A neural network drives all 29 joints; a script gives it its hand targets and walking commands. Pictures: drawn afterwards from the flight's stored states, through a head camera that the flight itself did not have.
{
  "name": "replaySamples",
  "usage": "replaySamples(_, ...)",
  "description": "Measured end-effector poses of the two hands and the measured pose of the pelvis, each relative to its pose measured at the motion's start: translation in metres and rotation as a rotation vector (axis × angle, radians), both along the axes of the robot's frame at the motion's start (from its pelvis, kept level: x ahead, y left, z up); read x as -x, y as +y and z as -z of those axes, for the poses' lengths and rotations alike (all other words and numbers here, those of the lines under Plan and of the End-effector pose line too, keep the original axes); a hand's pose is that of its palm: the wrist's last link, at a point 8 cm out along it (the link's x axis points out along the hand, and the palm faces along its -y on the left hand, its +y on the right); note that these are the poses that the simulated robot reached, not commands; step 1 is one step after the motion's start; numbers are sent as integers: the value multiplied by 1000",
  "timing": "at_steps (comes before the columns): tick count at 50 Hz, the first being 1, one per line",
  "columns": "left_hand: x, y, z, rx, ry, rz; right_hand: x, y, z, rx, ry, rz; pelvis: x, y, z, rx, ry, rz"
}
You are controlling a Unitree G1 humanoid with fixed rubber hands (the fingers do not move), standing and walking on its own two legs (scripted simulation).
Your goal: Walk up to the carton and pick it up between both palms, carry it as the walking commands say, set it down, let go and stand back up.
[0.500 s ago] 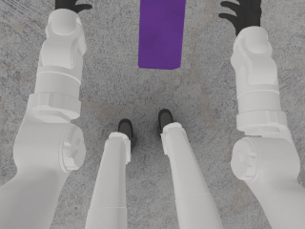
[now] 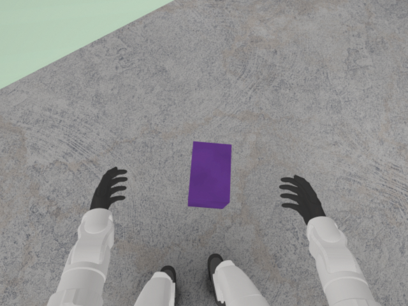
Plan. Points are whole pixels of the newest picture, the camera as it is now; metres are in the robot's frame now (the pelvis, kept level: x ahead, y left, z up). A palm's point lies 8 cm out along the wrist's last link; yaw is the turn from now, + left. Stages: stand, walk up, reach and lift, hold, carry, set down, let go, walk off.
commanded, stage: let go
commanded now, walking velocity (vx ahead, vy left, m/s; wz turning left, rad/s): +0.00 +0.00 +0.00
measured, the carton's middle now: (208, 176) +0.50 -0.10 -0.65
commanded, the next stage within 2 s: stand in 0.82 s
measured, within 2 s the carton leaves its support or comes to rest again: neither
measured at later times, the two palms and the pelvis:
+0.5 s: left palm (55, 278) +0.20 +0.24 -0.05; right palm (321, 246) +0.21 -0.22 -0.04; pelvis +0.05 +0.01 +0.02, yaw +1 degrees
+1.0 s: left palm (34, 297) +0.17 +0.27 -0.06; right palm (343, 257) +0.19 -0.27 -0.06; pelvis +0.05 +0.00 +0.02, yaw +0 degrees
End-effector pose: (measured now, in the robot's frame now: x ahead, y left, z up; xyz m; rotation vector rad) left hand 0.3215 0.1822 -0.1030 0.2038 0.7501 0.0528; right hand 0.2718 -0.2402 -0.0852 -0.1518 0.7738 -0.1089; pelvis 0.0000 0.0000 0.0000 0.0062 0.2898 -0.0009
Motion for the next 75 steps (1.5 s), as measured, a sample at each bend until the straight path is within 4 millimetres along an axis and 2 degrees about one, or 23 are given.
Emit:
replaySamples(12, 80, 42, -34, 9, 54, -23, 63, 15, -30, 2, 36, -23, -33, 3, -21, 12, -169, -5)
replaySamples(17, 101, 51, -42, 14, 57, -27, 69, 16, -37, 7, 36, -29, -41, 5, -24, 13, -219, -7)
replaySamples(22, 115, 53, -49, 24, 50, -37, 66, 19, -41, 8, 30, -45, -46, 6, -25, 13, -265, -13)
replaySamples(30, 127, 53, -52, 31, 60, -41, 57, 19, -46, 22, 17, -60, -48, 5, -24, 12, -334, -19)
replaySamples(35, 125, 54, -55, 28, 34, -56, 58, 15, -43, 41, 38, -45, -48, 4, -22, 12, -352, -8)
replaySamples(42, 127, 52, -47, 10, 40, -52, 65, 12, -38, 63, 67, -23, -47, -1, -18, 18, -355, 10)
replaySamples(47, 140, 71, -39, -92, 86, -50, 75, -10, -32, 93, 25, 8, -51, -2, -16, 17, -320, 0)
replaySamples(52, 151, 98, -44, -150, 90, -105, 91, -37, -28, 143, 42, 40, -54, -3, -17, 14, -311, -4)
replaySamples(57, 158, 111, -51, -186, 85, -129, 105, -54, -25, 171, 66, 59, -54, -5, -18, 11, -309, -5)
replaySamples(75, 186, 97, -39, -165, 171, -125, 139, -58, -10, 151, 172, 45, -39, -14, -23, 5, -321, 1)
